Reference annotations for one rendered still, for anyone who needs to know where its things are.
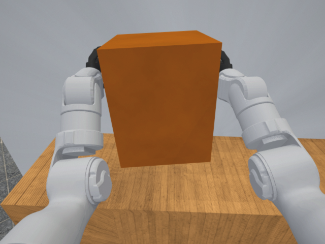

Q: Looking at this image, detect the robot left upper arm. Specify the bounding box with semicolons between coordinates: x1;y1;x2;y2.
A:
0;157;112;244

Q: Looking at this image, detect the left robot hand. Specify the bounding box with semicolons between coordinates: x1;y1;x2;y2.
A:
86;46;104;86

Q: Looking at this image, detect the pedestal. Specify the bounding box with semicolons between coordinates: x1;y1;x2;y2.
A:
0;133;325;244

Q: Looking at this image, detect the robot right upper arm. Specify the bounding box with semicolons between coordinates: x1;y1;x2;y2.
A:
248;144;325;244

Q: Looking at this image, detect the carton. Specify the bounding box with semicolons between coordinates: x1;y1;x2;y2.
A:
97;30;222;168

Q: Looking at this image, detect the right robot forearm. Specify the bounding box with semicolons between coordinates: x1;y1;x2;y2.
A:
217;69;320;185

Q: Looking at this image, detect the left robot forearm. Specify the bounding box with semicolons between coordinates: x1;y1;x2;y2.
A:
46;67;104;196

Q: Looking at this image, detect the right robot hand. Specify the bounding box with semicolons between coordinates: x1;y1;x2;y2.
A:
219;51;233;72

